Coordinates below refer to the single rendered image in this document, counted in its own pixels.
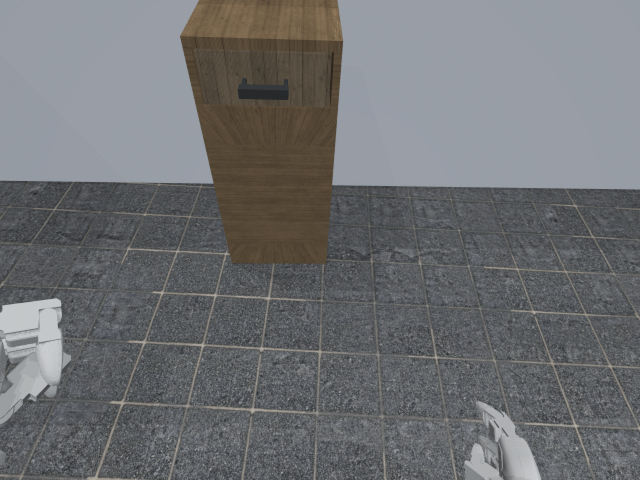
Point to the robot right hand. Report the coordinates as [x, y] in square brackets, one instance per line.
[512, 459]

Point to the cabinet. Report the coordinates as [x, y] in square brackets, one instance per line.
[272, 166]

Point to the drawer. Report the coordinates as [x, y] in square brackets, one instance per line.
[222, 70]

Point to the handle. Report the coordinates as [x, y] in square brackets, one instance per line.
[266, 92]

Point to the robot left hand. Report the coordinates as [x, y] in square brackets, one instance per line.
[30, 334]

